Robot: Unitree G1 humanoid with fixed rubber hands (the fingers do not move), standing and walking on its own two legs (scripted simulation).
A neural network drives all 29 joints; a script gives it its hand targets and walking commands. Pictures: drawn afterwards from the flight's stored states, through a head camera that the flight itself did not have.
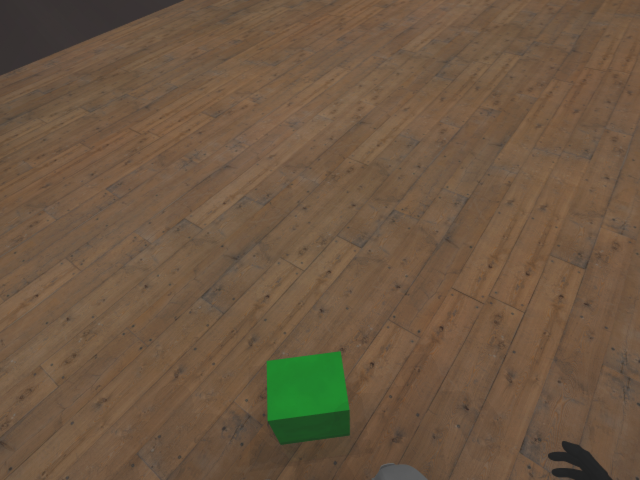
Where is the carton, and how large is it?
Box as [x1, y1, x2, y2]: [267, 351, 349, 444]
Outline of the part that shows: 340,351 267,361 268,422 281,444 349,434 349,410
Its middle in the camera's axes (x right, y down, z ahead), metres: -0.03 +0.45 +1.06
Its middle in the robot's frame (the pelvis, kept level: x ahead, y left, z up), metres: +0.43 +0.08 -0.62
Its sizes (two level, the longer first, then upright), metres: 0.199 0.151 0.229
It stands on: the floor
